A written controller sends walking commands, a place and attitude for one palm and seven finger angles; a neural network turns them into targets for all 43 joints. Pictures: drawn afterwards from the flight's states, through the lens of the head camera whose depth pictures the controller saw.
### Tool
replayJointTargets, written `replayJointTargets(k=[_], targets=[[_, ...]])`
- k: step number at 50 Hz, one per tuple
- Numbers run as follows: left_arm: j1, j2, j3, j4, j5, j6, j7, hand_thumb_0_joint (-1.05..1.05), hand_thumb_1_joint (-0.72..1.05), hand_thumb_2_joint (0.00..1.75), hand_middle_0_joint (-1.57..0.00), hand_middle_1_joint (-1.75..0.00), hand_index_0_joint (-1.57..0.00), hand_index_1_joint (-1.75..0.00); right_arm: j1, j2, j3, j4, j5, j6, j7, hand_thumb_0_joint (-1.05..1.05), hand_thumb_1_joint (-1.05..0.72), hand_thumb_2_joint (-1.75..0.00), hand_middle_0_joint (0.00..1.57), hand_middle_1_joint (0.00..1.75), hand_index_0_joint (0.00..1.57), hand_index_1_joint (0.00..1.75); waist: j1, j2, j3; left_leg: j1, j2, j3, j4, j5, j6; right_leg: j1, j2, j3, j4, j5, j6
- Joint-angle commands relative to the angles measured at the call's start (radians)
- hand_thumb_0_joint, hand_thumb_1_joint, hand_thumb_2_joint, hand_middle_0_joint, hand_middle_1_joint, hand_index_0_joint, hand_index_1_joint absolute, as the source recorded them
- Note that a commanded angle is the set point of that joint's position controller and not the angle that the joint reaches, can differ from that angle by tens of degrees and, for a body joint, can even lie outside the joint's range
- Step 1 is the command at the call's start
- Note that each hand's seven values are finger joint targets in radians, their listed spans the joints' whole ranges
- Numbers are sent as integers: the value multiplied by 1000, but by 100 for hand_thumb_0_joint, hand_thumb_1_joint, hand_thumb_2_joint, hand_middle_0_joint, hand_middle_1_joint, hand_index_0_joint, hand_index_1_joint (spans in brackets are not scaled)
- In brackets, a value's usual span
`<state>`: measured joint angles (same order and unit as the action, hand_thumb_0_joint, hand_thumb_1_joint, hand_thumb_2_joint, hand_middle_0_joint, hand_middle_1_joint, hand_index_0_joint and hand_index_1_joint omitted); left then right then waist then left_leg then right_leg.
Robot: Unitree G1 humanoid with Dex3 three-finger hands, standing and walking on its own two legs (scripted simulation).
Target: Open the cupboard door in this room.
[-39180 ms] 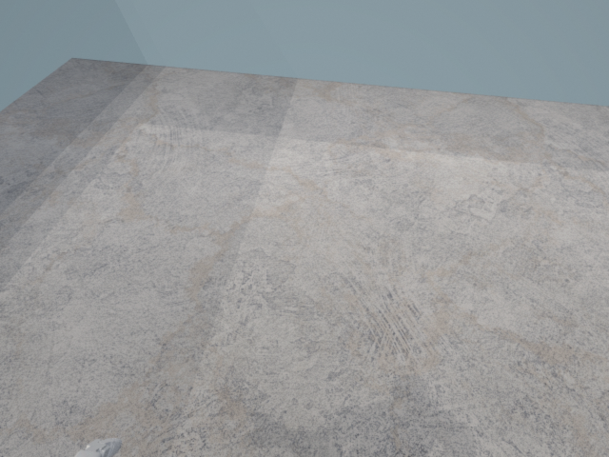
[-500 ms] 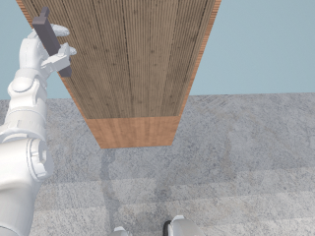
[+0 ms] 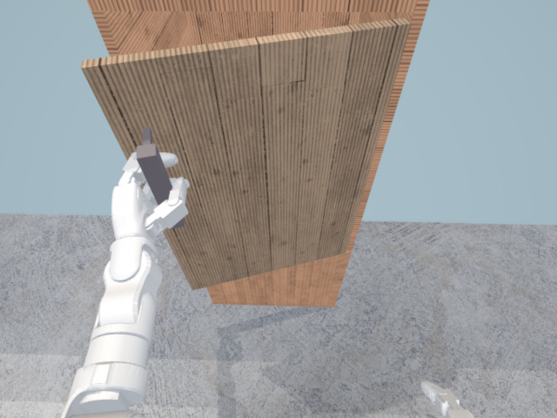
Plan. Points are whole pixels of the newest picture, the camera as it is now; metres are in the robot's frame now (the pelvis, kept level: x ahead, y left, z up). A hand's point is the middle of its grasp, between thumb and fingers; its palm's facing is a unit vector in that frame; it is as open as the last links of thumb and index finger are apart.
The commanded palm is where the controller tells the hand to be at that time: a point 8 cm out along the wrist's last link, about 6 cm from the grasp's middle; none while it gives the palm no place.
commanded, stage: pull the door open along its arc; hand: left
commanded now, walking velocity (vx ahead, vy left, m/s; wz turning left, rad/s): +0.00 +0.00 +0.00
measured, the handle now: (162, 180) +0.43 +0.19 +0.10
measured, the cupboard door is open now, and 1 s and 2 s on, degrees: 17 43 44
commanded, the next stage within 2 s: open thumb and fingers to let go in 0.46 s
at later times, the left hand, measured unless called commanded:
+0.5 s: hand (240, 289) +0.26 +0.05 +0.11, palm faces +0.32 -0.95 -0.01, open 6.1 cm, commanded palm +0.20 +0.09 +0.10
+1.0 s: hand (243, 285) +0.26 +0.05 +0.11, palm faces +0.37 -0.93 +0.00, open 11.1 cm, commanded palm +0.21 +0.10 +0.10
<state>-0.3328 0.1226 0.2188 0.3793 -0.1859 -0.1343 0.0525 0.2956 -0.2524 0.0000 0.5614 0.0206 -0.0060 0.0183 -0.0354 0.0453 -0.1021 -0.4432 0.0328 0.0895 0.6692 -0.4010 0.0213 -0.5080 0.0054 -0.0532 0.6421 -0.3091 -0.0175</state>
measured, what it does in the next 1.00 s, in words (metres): stands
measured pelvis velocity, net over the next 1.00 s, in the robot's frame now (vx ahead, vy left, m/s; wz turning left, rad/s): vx -0.03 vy -0.04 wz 0.07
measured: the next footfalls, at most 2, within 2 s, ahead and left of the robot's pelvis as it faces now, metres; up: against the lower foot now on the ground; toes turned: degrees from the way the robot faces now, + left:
none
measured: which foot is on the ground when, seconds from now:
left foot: down 0.00-1.00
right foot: down 0.00-1.00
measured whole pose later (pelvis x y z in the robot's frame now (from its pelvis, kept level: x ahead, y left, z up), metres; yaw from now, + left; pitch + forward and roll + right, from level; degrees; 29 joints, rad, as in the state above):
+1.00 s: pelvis -0.03 -0.04 +0.01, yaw +4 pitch -2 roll +0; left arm 0.04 -0.10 -0.21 0.00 0.03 0.02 0.50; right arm 0.15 -0.19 0.02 0.61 -0.04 0.06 -0.04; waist 0.01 0.06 -0.01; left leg -0.22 0.03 0.02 0.57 -0.31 -0.02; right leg -0.27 0.00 -0.12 0.56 -0.27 -0.06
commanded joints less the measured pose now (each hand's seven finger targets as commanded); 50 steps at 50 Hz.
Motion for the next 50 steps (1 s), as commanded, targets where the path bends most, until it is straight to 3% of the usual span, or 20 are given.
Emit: replayJointTargets(k=[1,3,4,5,6,9,10,11,14,19,21,24,27,28,31,37,42,45,48,50], targets=[[-138,48,-35,-395,97,-1,271,0,90,90,-40,-135,-40,-135,-57,-83,-40,-110,-25,-33,11,0,-90,-90,20,30,20,30,57,-54,-285,107,-13,-58,-69,507,-19,293,2,-4,-32,456,-5],[-107,-37,-119,-467,144,35,349,0,90,90,-40,-135,-40,-135,-93,-67,-37,-115,-37,-20,5,0,-90,-90,20,30,20,30,52,-41,-283,133,-13,-58,-77,484,-19,302,-6,-2,-39,439,-6],[-93,-81,-167,-488,161,53,378,0,90,90,-40,-135,-40,-135,-109,-64,-33,-113,-42,-15,0,0,-90,-90,20,30,20,30,43,-69,-268,141,-11,-64,-83,468,-20,302,-8,-6,-45,424,-6],[-84,-115,-211,-518,175,67,392,0,90,90,-40,-135,-40,-135,-122,-61,-33,-116,-46,-9,-6,0,-90,-90,20,30,20,30,37,-71,-269,152,-13,-61,-83,443,-19,305,-10,-2,-54,412,-5],[-77,-140,-255,-514,189,82,400,0,90,90,-40,-135,-40,-135,-130,-62,-31,-115,-49,-2,-17,0,-90,-90,20,30,20,30,19,-127,-241,154,-11,-69,-85,414,-13,303,-13,0,-71,396,-2],[-33,-201,-343,-594,210,98,404,0,90,90,-40,-135,-40,-135,-174,-42,-21,-123,-54,8,-36,0,-90,-90,20,30,20,30,25,-100,-217,183,-17,-72,-97,393,-12,316,-19,3,-88,388,-6],[-29,-210,-363,-610,216,100,403,0,90,90,-40,-135,-40,-135,-183,-37,-17,-122,-56,11,-40,0,-90,-90,20,30,20,30,25,-87,-213,190,-20,-73,-99,382,-12,318,-22,4,-92,379,-7],[-15,-220,-388,-605,227,103,402,0,90,90,-40,-135,-40,-135,-187,-34,-15,-121,-56,15,-44,0,-90,-90,20,30,20,30,16,-123,-191,193,-18,-80,-100,367,-8,314,-24,6,-104,366,-5],[63,-260,-441,-670,236,101,403,0,90,90,-40,-135,-40,-135,-216,-17,-10,-132,-59,16,-43,0,-90,-90,20,30,20,30,30,-72,-182,214,-23,-83,-101,373,-9,321,-28,5,-103,371,-12],[245,-304,-516,-769,253,103,414,0,90,90,-40,-135,-40,-135,-242,-3,-5,-156,-60,14,-26,0,-90,-90,20,30,20,30,46,-90,-163,216,-23,-94,-98,382,-7,344,-31,4,-96,387,-16],[360,-301,-523,-795,251,107,413,0,90,90,-40,-135,-40,-135,-251,-1,-5,-162,-54,20,-17,0,-90,-90,20,30,20,30,62,-105,-146,205,-22,-98,-100,380,-10,358,-32,3,-99,388,-20],[416,-284,-518,-865,239,112,423,0,90,90,-40,-135,-40,-135,-278,3,2,-176,-54,22,-10,0,-90,-90,20,30,20,30,67,-91,-117,195,-28,-93,-93,351,-7,358,-33,14,-111,373,-19],[315,-263,-484,-813,240,121,462,0,90,90,-40,-135,-40,-135,-307,2,8,-157,-56,27,-19,0,-90,-90,20,30,20,30,56,-99,-54,180,-36,-96,-90,265,-6,305,-40,29,-154,238,-14],[214,-235,-457,-787,241,118,478,0,90,90,-40,-135,-40,-135,-311,1,12,-143,-59,26,-27,0,-90,-90,20,30,20,30,44,-113,-46,178,-44,-97,-84,238,-4,288,-45,42,-172,187,-11],[203,-231,-431,-721,238,116,491,0,69,81,-38,-133,-38,-133,-318,5,10,-129,-62,21,-41,0,-90,-90,20,30,20,30,57,-161,-54,185,-50,-95,-86,207,1,293,-56,69,-220,102,-3],[189,-253,-454,-670,247,90,457,0,27,63,-35,-128,-35,-128,-295,6,5,-123,-62,11,-49,0,-90,-90,20,30,20,30,60,-126,-99,197,-49,-90,-112,230,1,329,-63,78,-211,159,-2],[169,-251,-444,-616,242,92,442,0,-8,48,-33,-124,-33,-124,-296,2,7,-123,-57,15,-50,0,-90,-90,20,30,20,30,55,-143,-55,194,-48,-89,-131,197,3,313,-63,72,-238,97,-2],[92,-239,-430,-617,236,90,444,0,-29,39,-32,-122,-32,-122,-308,2,7,-122,-59,12,-59,0,-90,-90,20,30,20,30,53,-158,-52,201,-51,-87,-133,173,6,308,-68,94,-271,32,2],[121,-247,-427,-624,233,81,449,0,-50,30,-30,-120,-30,-120,-303,6,4,-123,-60,10,-56,0,-90,-90,20,30,20,30,68,-127,-84,214,-49,-84,-144,194,3,327,-62,79,-253,63,-4],[169,-252,-427,-619,236,81,450,0,-50,30,-30,-120,-30,-120,-298,7,2,-125,-60,12,-51,0,-90,-90,20,30,20,30,73,-135,-87,212,-45,-81,-149,216,1,342,-56,67,-239,107,-6]])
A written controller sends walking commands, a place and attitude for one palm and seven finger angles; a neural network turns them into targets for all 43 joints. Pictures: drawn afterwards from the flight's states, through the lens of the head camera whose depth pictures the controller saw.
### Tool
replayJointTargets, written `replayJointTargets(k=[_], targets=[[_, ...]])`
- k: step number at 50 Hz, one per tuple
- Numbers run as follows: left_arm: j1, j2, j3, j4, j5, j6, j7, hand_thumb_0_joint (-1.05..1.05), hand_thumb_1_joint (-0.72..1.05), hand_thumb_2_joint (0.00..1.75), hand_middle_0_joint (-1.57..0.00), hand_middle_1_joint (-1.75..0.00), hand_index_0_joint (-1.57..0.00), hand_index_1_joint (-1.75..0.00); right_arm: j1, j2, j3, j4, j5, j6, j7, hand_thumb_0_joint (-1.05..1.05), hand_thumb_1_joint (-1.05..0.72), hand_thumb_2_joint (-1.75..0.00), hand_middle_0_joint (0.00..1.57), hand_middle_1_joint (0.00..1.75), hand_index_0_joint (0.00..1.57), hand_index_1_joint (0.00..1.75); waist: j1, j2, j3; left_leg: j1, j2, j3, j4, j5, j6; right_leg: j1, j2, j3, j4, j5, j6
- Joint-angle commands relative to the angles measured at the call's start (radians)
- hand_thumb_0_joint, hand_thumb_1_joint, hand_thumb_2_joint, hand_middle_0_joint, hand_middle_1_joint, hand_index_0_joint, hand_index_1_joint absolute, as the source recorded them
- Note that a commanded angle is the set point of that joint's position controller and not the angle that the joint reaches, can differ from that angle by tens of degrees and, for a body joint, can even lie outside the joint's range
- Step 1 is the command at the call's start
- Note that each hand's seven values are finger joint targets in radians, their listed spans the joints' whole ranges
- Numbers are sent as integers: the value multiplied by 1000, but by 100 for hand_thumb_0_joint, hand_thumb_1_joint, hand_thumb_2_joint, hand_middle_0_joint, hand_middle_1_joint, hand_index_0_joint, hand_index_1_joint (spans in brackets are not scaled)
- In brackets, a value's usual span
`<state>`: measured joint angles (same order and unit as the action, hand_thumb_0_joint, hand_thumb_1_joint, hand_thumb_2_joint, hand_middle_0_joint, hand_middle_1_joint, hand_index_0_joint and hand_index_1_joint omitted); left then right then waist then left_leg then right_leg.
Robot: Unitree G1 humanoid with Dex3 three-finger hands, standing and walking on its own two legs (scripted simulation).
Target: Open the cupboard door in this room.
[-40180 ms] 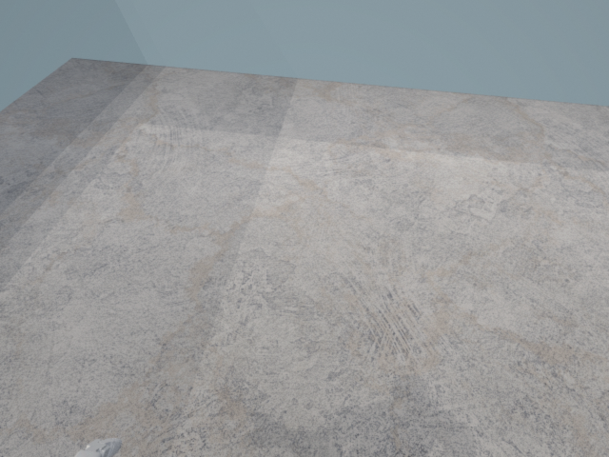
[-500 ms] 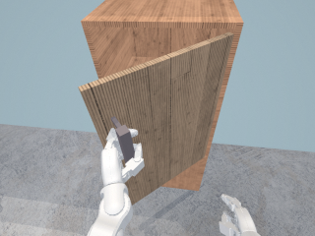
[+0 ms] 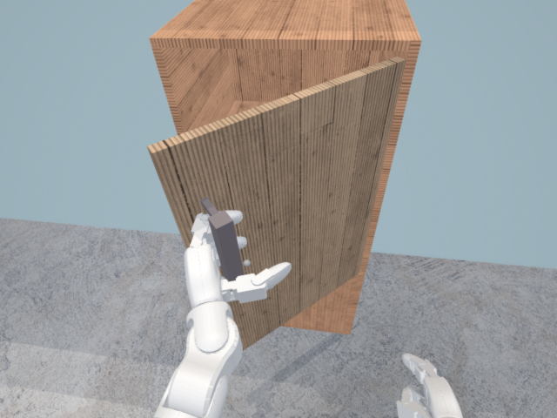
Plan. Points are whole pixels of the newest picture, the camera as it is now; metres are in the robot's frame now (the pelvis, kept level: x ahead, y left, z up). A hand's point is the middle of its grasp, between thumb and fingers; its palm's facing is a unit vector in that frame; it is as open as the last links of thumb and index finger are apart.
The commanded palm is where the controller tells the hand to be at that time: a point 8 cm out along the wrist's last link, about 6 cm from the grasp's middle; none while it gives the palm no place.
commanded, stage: open thumb and fingers to let go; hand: left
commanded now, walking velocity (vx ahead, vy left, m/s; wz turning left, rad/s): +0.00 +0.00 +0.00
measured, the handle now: (222, 246) +0.33 +0.11 +0.09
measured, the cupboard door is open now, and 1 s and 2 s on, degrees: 43 44 43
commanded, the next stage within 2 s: slide the hand sideways off the handle in 0.38 s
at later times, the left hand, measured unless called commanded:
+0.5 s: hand (239, 264) +0.29 +0.08 +0.10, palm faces +0.25 -0.97 +0.00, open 14.7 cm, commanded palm +0.25 +0.12 +0.09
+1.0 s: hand (226, 298) +0.25 +0.09 +0.10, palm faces -0.15 -0.99 -0.02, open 16.2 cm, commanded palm +0.22 +0.16 +0.09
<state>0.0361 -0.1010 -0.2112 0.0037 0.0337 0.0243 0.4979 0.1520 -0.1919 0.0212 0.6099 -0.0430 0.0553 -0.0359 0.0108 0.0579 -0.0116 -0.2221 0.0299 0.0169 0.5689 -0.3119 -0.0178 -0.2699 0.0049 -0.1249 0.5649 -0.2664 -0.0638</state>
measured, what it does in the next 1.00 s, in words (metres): stands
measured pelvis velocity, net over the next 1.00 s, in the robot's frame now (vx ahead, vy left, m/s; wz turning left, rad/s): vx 0.00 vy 0.02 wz -0.03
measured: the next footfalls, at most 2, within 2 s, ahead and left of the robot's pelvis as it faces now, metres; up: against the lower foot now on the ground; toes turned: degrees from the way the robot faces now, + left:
none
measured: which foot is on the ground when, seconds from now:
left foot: down 0.00-1.00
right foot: down 0.00-1.00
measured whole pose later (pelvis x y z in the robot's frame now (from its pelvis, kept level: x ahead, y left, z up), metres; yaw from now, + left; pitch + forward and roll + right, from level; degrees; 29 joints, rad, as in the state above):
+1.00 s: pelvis +0.00 +0.02 -0.01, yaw -2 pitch -2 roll +1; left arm 0.22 0.09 -0.18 -0.20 -0.08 0.00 0.01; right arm 0.20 -0.20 0.07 0.51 0.01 -0.02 -0.02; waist 0.01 0.03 -0.01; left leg -0.25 0.01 0.06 0.63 -0.35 0.01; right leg -0.32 -0.02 -0.07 0.64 -0.30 -0.03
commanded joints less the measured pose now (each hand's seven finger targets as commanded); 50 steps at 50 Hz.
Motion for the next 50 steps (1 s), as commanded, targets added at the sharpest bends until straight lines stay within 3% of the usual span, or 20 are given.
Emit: replayJointTargets(k=[1,4,8,11,16,18,24,25,26,27,28,29,30,31,33,37,39,43,47,50], targets=[[-203,-24,4,-241,22,-78,8,0,-50,30,-29,-115,-29,-115,-156,-56,-20,-172,7,-45,5,0,-90,-90,20,30,20,30,26,-137,-168,-11,-40,-13,-53,130,38,99,-53,131,-155,65,35],[-239,-25,-1,-239,24,-76,16,0,-50,30,-27,-100,-27,-100,-158,-56,-16,-175,5,-41,5,0,-90,-90,20,30,20,30,17,-156,-150,-11,-40,-12,-54,107,41,79,-51,128,-166,24,38],[-264,-51,-27,-236,32,-69,23,0,-50,30,-23,-80,-23,-80,-164,-57,-15,-173,6,-36,9,0,-90,-90,20,30,20,30,10,-132,-137,-3,-35,-21,-59,101,37,56,-44,107,-153,5,31],[-255,-61,-34,-230,37,-59,35,0,-50,30,-21,-65,-21,-65,-165,-57,-18,-174,5,-34,13,0,-90,-90,20,30,20,30,19,-105,-152,1,-32,-23,-59,114,34,55,-36,91,-132,26,25],[-229,-71,-36,-227,31,-40,42,0,-50,30,-17,-40,-17,-40,-167,-55,-16,-177,8,-19,20,0,-90,-90,20,30,20,30,30,-109,-162,-7,-28,-26,-63,149,29,73,-30,77,-106,83,20],[-255,-75,-37,-243,26,-35,43,0,-50,30,-15,-30,-15,-30,-173,-56,-14,-178,9,-14,21,0,-90,-90,20,30,20,30,20,-129,-152,-11,-26,-28,-61,140,29,59,-28,73,-104,70,22],[-281,-98,-56,-242,32,-13,57,0,-50,30,-15,-30,-15,-30,-179,-55,-13,-175,9,-6,26,0,-90,-90,20,30,20,30,21,-119,-165,-13,-25,-35,-55,137,26,43,-23,64,-83,61,19],[-257,-14,-250,-210,117,-51,-166,0,-50,30,-15,-30,-15,-30,-96,-93,-10,-146,7,-5,35,0,-90,-90,20,30,20,30,-69,-167,-106,24,-25,-36,-48,174,42,4,-23,97,-59,162,20],[-294,63,-169,-271,74,-93,-290,0,-50,30,-15,-30,-15,-30,-73,-94,-19,-183,24,-4,26,0,-90,-90,20,30,20,30,-37,-119,-199,18,-28,-30,-44,208,43,40,-25,88,-25,225,14],[-296,102,-157,-299,54,-123,-383,0,-50,30,-15,-30,-15,-30,-83,-88,-12,-206,28,-15,14,0,-90,-90,20,30,20,30,-21,-82,-226,27,-33,-24,-38,215,46,58,-26,87,-10,254,14],[-334,114,-157,-305,24,-140,-461,0,-50,30,-15,-30,-15,-30,-76,-89,-5,-211,37,-27,6,0,-90,-90,20,30,20,30,-36,-68,-230,34,-34,-29,-34,209,45,49,-28,84,-7,250,14],[-318,109,-154,-286,-18,-142,-530,0,-50,30,-15,-30,-15,-30,-82,-89,2,-226,45,-44,0,0,-90,-90,20,30,20,30,-30,-64,-211,22,-37,-35,-35,185,46,40,-24,79,-7,224,13],[-303,112,-118,-278,-66,-136,-563,0,-50,30,-15,-30,-15,-30,-86,-88,7,-234,55,-60,-3,0,-90,-90,20,30,20,30,-25,-72,-189,11,-33,-44,-42,163,40,29,-20,70,-14,187,13],[-268,74,-114,-261,-111,-121,-579,0,-50,30,-15,-30,-15,-30,-100,-88,11,-243,63,-78,-4,0,-90,-90,20,30,20,30,-18,-54,-155,5,-30,-50,-51,141,34,13,-16,62,-18,148,14],[-231,82,-46,-265,-168,-97,-562,0,-50,30,-15,-30,-15,-30,-106,-95,13,-245,71,-103,-4,0,-90,-90,20,30,20,30,-5,-114,-132,-29,-24,-66,-65,86,24,-4,-11,44,-23,72,23],[-125,117,4,-357,-142,-89,-476,0,-50,30,-15,-30,-15,-30,-102,-93,7,-261,64,-134,19,0,-90,-90,20,30,20,30,32,-93,-170,-29,-20,-60,-67,109,16,10,-14,47,-4,68,22],[-113,137,5,-376,-109,-94,-454,0,-50,30,-15,-30,-15,-30,-90,-95,4,-261,60,-136,26,0,-90,-90,20,30,20,30,21,-126,-156,-42,-18,-49,-60,106,21,7,-15,57,-9,74,25],[-51,200,71,-397,-95,-93,-447,0,-50,30,-15,-30,-15,-30,-98,-94,9,-267,58,-129,25,0,-90,-90,20,30,20,30,36,-89,-133,-65,-24,-30,-63,75,26,24,-17,79,-22,53,22],[60,231,130,-425,-120,-93,-464,0,-50,30,-15,-30,-15,-30,-104,-90,10,-276,58,-132,15,0,-90,-90,20,30,20,30,47,-108,-128,-76,-25,-15,-58,78,32,57,-18,92,-40,71,28],[40,250,147,-452,-140,-98,-485,0,-50,30,-15,-30,-15,-30,-96,-94,10,-271,60,-144,7,0,-90,-90,20,30,20,30,26,-102,-108,-83,-31,-12,-44,60,36,43,-18,106,-59,52,34]])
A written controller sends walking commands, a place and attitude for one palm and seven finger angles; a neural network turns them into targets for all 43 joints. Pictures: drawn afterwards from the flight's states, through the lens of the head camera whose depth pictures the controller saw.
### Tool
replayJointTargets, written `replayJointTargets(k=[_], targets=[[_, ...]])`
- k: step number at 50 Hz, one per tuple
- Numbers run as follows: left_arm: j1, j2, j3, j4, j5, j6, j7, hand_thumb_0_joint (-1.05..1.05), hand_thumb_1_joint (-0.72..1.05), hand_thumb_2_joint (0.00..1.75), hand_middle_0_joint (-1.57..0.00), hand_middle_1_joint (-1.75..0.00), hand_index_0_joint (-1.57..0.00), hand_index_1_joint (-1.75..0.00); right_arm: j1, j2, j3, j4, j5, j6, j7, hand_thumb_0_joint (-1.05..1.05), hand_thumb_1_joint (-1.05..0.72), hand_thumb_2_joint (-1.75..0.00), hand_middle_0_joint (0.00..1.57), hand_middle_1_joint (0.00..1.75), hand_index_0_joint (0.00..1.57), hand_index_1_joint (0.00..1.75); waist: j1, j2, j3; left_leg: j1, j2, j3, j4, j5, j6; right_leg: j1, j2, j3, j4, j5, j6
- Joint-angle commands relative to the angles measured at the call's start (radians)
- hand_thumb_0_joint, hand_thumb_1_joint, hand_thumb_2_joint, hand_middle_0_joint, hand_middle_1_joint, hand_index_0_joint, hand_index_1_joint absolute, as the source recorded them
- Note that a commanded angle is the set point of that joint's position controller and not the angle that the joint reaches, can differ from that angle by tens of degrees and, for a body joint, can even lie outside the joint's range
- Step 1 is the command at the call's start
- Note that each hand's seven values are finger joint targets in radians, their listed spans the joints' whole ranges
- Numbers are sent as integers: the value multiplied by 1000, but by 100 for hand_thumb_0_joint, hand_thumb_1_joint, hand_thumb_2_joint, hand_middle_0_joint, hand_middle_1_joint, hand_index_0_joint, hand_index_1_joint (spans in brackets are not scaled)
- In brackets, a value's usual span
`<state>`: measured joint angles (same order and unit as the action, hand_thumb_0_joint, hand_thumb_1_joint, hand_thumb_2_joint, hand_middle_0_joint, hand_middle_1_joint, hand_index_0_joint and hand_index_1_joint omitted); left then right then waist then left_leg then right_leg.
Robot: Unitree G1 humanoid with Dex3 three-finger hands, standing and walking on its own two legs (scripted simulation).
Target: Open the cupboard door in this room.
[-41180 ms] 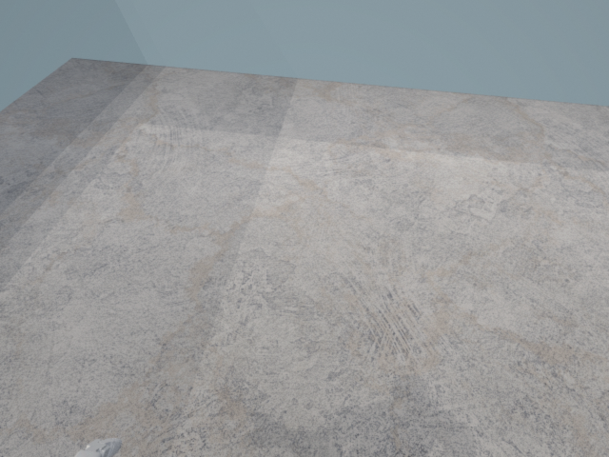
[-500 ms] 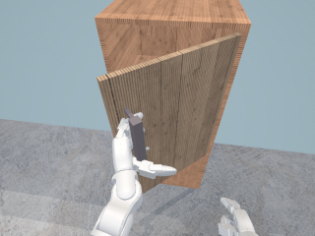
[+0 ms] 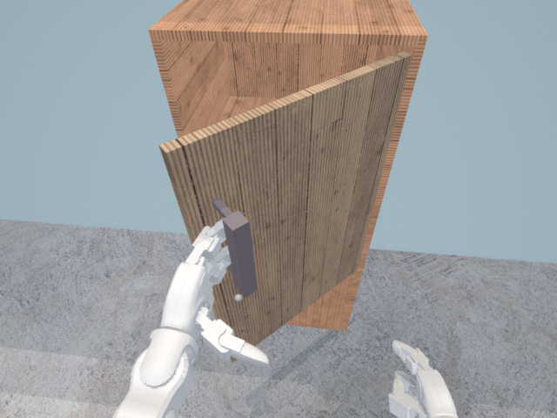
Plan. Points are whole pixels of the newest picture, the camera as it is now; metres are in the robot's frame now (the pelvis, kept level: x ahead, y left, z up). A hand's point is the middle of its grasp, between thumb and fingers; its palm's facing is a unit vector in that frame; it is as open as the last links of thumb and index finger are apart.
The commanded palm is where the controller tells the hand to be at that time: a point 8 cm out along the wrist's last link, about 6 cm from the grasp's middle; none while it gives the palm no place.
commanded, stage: slide the hand sideways off the handle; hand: left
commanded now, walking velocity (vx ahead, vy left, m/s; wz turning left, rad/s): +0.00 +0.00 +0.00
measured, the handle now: (233, 248) +0.32 +0.09 +0.10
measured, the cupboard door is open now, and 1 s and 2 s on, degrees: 44 43 43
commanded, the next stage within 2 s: draw the hand back to the body in 0.68 s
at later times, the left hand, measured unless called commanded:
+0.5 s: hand (184, 326) +0.21 +0.13 +0.10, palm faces -0.02 -1.00 -0.06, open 16.2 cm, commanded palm +0.17 +0.19 +0.10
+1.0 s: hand (155, 332) +0.19 +0.16 +0.11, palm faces -0.03 -1.00 -0.08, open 16.3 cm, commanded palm +0.16 +0.22 +0.12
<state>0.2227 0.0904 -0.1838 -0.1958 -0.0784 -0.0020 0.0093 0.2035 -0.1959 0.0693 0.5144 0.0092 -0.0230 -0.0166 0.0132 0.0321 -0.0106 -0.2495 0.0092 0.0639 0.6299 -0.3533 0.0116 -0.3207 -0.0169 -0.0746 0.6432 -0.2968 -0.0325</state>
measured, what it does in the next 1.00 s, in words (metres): stands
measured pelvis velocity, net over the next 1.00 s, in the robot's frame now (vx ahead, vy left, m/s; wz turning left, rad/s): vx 0.01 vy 0.00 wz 0.03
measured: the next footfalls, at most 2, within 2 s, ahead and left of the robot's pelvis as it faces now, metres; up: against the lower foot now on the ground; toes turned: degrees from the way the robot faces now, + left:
none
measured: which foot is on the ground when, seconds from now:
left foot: down 0.00-1.00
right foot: down 0.00-1.00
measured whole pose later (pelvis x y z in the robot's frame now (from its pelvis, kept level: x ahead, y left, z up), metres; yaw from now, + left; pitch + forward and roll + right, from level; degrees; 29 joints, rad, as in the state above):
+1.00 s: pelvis +0.01 +0.00 -0.01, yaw +2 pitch +1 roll -1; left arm 0.50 0.22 0.07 -0.39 -0.23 -0.09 -0.21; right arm 0.24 -0.23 0.06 0.53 0.03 -0.24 -0.06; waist 0.04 0.06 -0.04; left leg -0.33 0.01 0.03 0.73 -0.41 0.01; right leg -0.37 -0.02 -0.11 0.71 -0.35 -0.03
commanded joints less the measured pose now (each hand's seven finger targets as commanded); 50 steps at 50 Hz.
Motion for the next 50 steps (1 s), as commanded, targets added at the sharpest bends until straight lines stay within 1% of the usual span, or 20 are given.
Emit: replayJointTargets(k=[1,2,5,8,10,11,16,25,26,29,31,35,38,39,41,43,45,46,47,50], targets=[[-111,75,143,-248,-31,-77,-2,0,-50,30,-15,-30,-15,-30,-147,-93,-41,-173,9,-71,-15,0,-90,-90,20,30,20,30,29,-72,-111,-54,-9,-58,-104,105,6,96,5,57,-140,79,2],[-96,57,128,-265,-38,-81,-11,0,-50,30,-15,-30,-15,-30,-145,-91,-41,-175,8,-77,-15,0,-90,-90,20,30,20,30,27,-42,-115,-46,-10,-56,-103,112,6,93,3,55,-135,94,3],[-40,85,158,-285,-55,-98,-36,0,-50,30,-15,-30,-15,-30,-119,-97,-47,-173,8,-103,-18,0,-90,-90,20,30,20,30,22,-86,-145,-56,-13,-53,-81,141,9,114,3,66,-131,145,11],[28,101,173,-316,-67,-120,-69,0,-50,30,-15,-30,-15,-30,-109,-105,-50,-176,9,-123,-17,0,-90,-90,20,30,20,30,22,-64,-144,-66,-16,-52,-68,167,11,117,1,71,-118,196,12],[55,127,203,-324,-78,-133,-90,0,-50,30,-15,-30,-15,-30,-95,-110,-54,-174,9,-139,-21,0,-90,-90,20,30,20,30,20,-86,-151,-76,-17,-55,-56,168,12,115,1,74,-113,199,16],[80,139,217,-315,-84,-138,-101,0,-50,30,-15,-30,-15,-30,-93,-114,-55,-171,9,-145,-22,0,-90,-90,20,30,20,30,21,-62,-132,-88,-17,-55,-48,166,11,110,-2,83,-118,193,14],[95,179,275,-321,-126,-175,-155,0,-50,30,-15,-30,-15,-30,-79,-124,-59,-162,12,-186,-33,0,-90,-90,20,30,20,30,13,-64,-128,-120,-23,-60,-12,139,7,92,-13,118,-131,131,21],[179,187,277,-341,-160,-206,-226,0,-50,30,-15,-30,-15,-30,-54,-139,-63,-167,17,-251,-39,0,-90,-90,20,30,20,30,14,-62,-135,-131,-26,-74,6,151,10,60,-9,88,-93,160,24],[206,219,315,-319,-161,-202,-227,0,-50,30,-15,-30,-15,-30,-56,-144,-68,-156,17,-251,-40,0,-90,-90,20,30,20,30,22,-67,-130,-141,-24,-75,12,152,9,63,-10,92,-93,154,20],[165,211,315,-335,-173,-201,-236,0,-50,30,-15,-30,-15,-30,-61,-143,-64,-162,19,-256,-47,0,-90,-90,20,30,20,30,14,-73,-117,-150,-26,-77,15,121,9,39,-11,94,-99,89,24],[174,239,349,-322,-180,-203,-235,0,-50,30,-15,-30,-15,-30,-63,-148,-66,-152,20,-261,-51,0,-90,-90,20,30,20,30,21,-69,-110,-155,-23,-80,18,114,8,37,-9,93,-100,65,19],[152,175,273,-369,-184,-214,-248,0,-50,30,-15,-30,-15,-30,-62,-145,-59,-163,24,-286,-51,0,-90,-90,20,30,20,30,14,-8,-136,-123,-24,-89,8,132,8,21,2,53,-65,112,15],[180,177,257,-357,-168,-205,-243,0,-50,30,-15,-30,-15,-30,-53,-148,-62,-157,25,-297,-47,0,-90,-90,20,30,20,30,9,-48,-140,-127,-20,-96,6,138,8,14,7,36,-47,131,17],[180,174,251,-369,-164,-201,-241,0,-50,30,-15,-30,-15,-30,-58,-146,-60,-158,23,-298,-46,0,-90,-90,20,30,20,30,13,-30,-135,-130,-21,-96,4,137,8,14,6,36,-45,130,16],[199,244,321,-371,-150,-187,-223,0,-50,30,-15,-30,-15,-30,-63,-149,-64,-148,22,-292,-45,0,-90,-90,20,30,20,30,32,-25,-140,-133,-18,-97,-3,143,6,33,5,37,-43,125,9],[215,223,318,-410,-151,-175,-215,0,-50,30,-15,-30,-15,-30,-67,-136,-61,-164,24,-288,-44,0,-90,-90,20,30,20,30,38,0,-157,-112,-17,-94,-13,166,4,42,7,25,-34,157,9],[209,221,323,-433,-161,-165,-210,0,-50,30,-15,-30,-15,-30,-70,-134,-55,-166,26,-282,-42,0,-90,-90,20,30,20,30,38,4,-137,-112,-16,-96,-24,167,1,42,11,16,-37,160,8],[220,240,350,-412,-164,-158,-207,0,-50,30,-15,-30,-15,-30,-74,-136,-58,-156,26,-280,-44,0,-90,-90,20,30,20,30,39,-39,-132,-116,-12,-97,-21,175,3,53,13,18,-43,167,8],[235,227,349,-422,-169,-155,-212,0,-50,30,-15,-30,-15,-30,-78,-136,-59,-162,28,-278,-44,0,-90,-90,20,30,20,30,43,-35,-133,-112,-12,-96,-26,179,2,57,14,16,-43,173,9],[211,210,325,-432,-180,-137,-232,0,-50,30,-15,-30,-15,-30,-80,-141,-52,-161,32,-278,-45,0,-90,-90,20,30,20,30,28,-15,-97,-100,-11,-98,-38,151,1,31,18,6,-58,143,12]])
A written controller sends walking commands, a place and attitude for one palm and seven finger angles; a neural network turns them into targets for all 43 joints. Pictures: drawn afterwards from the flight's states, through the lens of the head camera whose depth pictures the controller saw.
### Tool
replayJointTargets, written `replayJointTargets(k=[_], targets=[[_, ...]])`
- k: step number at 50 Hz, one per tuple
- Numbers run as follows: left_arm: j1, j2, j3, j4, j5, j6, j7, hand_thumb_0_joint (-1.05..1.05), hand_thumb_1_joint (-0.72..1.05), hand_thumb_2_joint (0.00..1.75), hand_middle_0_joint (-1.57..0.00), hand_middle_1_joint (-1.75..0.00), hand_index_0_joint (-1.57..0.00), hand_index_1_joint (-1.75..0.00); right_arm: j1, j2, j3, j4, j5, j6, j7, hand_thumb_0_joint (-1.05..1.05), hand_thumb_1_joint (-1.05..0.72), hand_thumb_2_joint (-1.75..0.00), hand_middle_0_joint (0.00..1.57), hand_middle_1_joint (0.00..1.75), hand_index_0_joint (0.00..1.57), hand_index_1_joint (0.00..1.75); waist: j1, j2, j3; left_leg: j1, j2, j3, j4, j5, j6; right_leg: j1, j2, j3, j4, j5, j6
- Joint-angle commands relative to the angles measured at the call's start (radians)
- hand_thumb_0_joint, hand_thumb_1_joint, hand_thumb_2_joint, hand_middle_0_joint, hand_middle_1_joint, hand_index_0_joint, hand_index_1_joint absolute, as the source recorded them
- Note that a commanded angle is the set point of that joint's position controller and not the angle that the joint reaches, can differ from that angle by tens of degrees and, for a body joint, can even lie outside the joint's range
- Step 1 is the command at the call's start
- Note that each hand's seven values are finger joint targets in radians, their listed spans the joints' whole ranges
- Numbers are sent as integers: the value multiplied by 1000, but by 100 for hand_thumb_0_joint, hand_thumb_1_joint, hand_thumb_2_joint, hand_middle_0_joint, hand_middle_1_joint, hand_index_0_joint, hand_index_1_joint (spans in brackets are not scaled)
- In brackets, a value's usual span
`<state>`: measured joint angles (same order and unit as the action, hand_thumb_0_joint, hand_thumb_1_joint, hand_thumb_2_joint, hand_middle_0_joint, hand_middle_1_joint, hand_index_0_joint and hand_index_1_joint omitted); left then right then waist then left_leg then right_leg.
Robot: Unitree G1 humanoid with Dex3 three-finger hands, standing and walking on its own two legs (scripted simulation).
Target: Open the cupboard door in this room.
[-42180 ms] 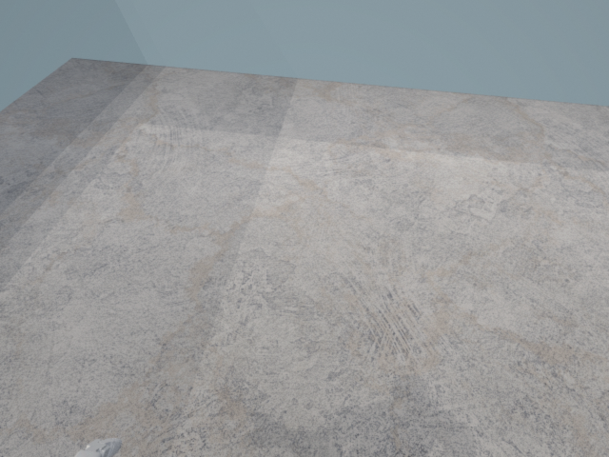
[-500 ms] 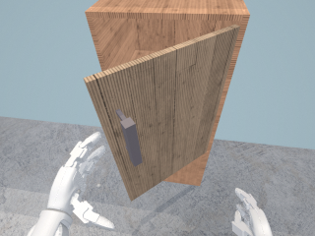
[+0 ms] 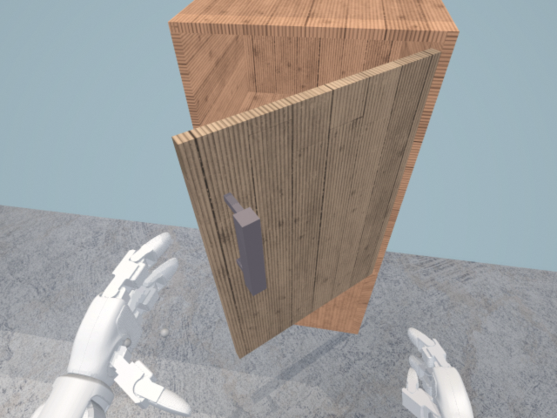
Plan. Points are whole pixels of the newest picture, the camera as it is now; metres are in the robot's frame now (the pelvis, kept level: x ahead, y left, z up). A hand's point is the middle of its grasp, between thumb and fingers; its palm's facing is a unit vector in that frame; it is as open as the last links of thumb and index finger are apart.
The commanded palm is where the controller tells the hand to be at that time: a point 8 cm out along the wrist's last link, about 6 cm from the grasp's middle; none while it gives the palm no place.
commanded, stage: draw the hand back to the body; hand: left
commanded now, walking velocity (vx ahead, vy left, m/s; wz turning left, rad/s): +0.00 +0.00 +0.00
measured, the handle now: (244, 245) +0.32 +0.08 +0.11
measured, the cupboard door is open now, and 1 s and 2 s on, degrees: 43 43 43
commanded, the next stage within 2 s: step back with the hand held close in 1.36 s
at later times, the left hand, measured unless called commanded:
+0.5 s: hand (101, 316) +0.19 +0.21 +0.14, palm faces +0.26 -0.91 -0.32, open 14.7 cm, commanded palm +0.15 +0.26 +0.16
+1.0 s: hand (57, 275) +0.22 +0.26 +0.18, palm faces +0.43 -0.81 -0.41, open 8.9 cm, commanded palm +0.16 +0.30 +0.19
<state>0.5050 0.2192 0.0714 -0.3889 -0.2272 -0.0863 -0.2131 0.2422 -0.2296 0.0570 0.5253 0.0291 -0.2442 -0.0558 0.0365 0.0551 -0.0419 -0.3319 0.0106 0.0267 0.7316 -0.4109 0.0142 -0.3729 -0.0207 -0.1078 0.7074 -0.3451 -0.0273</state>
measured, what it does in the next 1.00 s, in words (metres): stands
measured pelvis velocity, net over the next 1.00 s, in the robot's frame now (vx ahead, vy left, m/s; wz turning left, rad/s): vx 0.02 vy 0.01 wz -0.03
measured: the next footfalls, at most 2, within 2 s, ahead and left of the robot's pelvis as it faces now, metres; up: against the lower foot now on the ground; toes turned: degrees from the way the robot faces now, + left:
none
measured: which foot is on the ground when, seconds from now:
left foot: down 0.00-1.00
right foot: down 0.00-1.00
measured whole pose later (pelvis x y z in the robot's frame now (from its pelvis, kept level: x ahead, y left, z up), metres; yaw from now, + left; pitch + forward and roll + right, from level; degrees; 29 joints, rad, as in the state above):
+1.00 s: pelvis +0.02 +0.01 +0.03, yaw -2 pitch -5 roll -1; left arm 0.46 0.33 0.31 -0.38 -0.04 -0.08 0.12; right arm 0.18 -0.23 0.02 0.65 -0.01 -0.13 -0.07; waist 0.07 0.07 0.04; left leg -0.04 0.01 0.06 0.41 -0.29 0.02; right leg -0.09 0.00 -0.08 0.39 -0.22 -0.02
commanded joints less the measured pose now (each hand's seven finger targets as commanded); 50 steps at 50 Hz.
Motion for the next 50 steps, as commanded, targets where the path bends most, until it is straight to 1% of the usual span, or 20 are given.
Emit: replayJointTargets(k=[1,4,6,7,11,14,15,16,17,20,21,23,26,29,33,40,41,45,46,50], targets=[[-90,87,70,-235,-34,-47,-15,0,-50,30,-15,-30,-15,-30,-125,-112,-39,-168,13,-59,-7,0,-90,-90,20,30,20,30,2,-41,-58,-20,-11,-66,-143,194,0,87,21,43,-130,173,6],[-104,123,114,-226,-42,-27,-29,0,-50,30,-15,-30,-15,-30,-126,-116,-38,-163,14,-63,-16,0,-90,-90,20,30,20,30,5,-49,-54,-16,-12,-69,-154,163,2,87,20,47,-152,128,9],[-127,161,152,-226,-45,-16,-34,0,-50,30,-15,-30,-15,-30,-131,-118,-38,-151,16,-66,-22,0,-90,-90,20,30,20,30,9,-24,-63,0,-14,-66,-154,179,3,105,17,56,-163,140,5],[-128,150,151,-231,-53,-10,-41,0,-50,30,-15,-30,-15,-30,-136,-114,-34,-156,16,-68,-23,0,-90,-90,20,30,20,30,12,-23,-68,6,-15,-67,-160,185,4,111,17,51,-165,148,7],[-134,182,208,-207,-81,5,-64,0,-43,33,-15,-30,-15,-30,-145,-118,-34,-138,20,-79,-27,0,-90,-90,20,30,20,30,17,-34,-73,26,-14,-68,-169,222,3,142,20,49,-182,195,5],[-136,183,220,-218,-94,14,-85,0,-32,37,-16,-30,-16,-30,-150,-121,-30,-135,22,-88,-24,0,-90,-90,20,30,20,30,21,-4,-81,44,-15,-68,-186,248,-1,161,22,40,-186,230,6],[-153,290,231,-341,72,-25,97,0,-29,39,-16,-30,-16,-30,-142,-103,-43,-130,-7,-73,-37,0,-90,-90,20,30,20,30,47,-9,-49,26,-3,-56,-230,228,3,206,16,77,-227,200,0],[-65,228,211,-272,95,-14,179,0,-26,40,-16,-30,-16,-30,-135,-92,-42,-112,-17,-68,-43,0,-90,-90,20,30,20,30,35,-31,24,18,-2,-52,-243,181,-3,182,9,78,-260,146,-3],[-34,165,155,-272,117,-11,220,0,-22,42,-16,-30,-16,-30,-140,-93,-38,-111,-22,-54,-37,0,-90,-90,20,30,20,30,27,-19,33,27,2,-56,-264,179,-2,195,5,73,-266,137,-2],[-36,178,150,-301,162,-28,287,0,-12,47,-16,-30,-16,-30,-145,-98,-44,-100,-24,-25,-28,0,-90,-90,20,30,20,30,21,29,5,91,10,-51,-297,227,-1,226,4,70,-278,172,-3],[-32,200,166,-284,171,-30,303,0,-8,48,-16,-30,-16,-30,-152,-101,-49,-90,-27,-19,-32,0,-90,-90,20,30,20,30,25,5,10,101,12,-48,-304,239,2,237,3,72,-291,183,-4],[-33,201,174,-287,183,-39,321,0,-1,51,-17,-30,-17,-30,-153,-97,-51,-88,-29,-9,-31,0,-90,-90,20,30,20,30,23,-12,-11,129,12,-45,-322,254,3,258,3,75,-303,189,-2],[-54,229,204,-279,196,-47,340,0,9,55,-17,-30,-17,-30,-164,-101,-54,-70,-33,3,-34,0,-90,-90,20,30,20,30,26,13,2,153,14,-42,-341,293,3,280,3,77,-320,218,-5],[-69,226,218,-267,197,-53,348,0,20,60,-18,-30,-18,-30,-169,-96,-55,-63,-33,14,-32,0,-90,-90,20,30,20,30,27,-14,-2,179,16,-44,-360,319,2,295,4,75,-330,230,-2],[-80,229,238,-240,195,-55,350,0,34,66,-18,-30,-18,-30,-179,-97,-58,-51,-33,27,-30,0,-90,-90,20,30,20,30,30,-8,14,195,18,-42,-376,344,1,307,6,77,-345,247,-1],[-86,262,309,-224,187,-59,348,0,58,76,-19,-30,-19,-30,-183,-97,-65,-44,-34,51,-20,0,-90,-90,20,30,20,30,40,-9,-5,216,20,-35,-383,418,-3,341,10,81,-350,309,0],[-92,282,328,-213,186,-57,349,0,62,78,-19,-30,-19,-30,-191,-99,-68,-40,-33,53,-22,0,-90,-90,20,30,20,30,44,10,1,219,19,-32,-383,417,-3,342,8,85,-354,313,-1],[-116,292,356,-207,179,-61,348,0,76,84,-19,-30,-19,-30,-185,-97,-72,-39,-31,64,-21,0,-90,-90,20,30,20,30,40,-13,-9,234,18,-25,-381,419,1,339,9,90,-363,323,2],[-129,305,366,-210,180,-62,349,0,80,86,-20,-30,-20,-30,-188,-101,-73,-34,-30,64,-22,0,-90,-90,20,30,20,30,41,11,-7,236,18,-26,-380,434,0,344,9,92,-364,331,-1],[-146,289,363,-203,178,-65,348,0,90,90,-20,-30,-20,-30,-183,-99,-75,-31,-30,66,-19,0,-90,-90,20,30,20,30,36,19,-2,247,18,-24,-383,444,0,335,9,89,-368,332,2]])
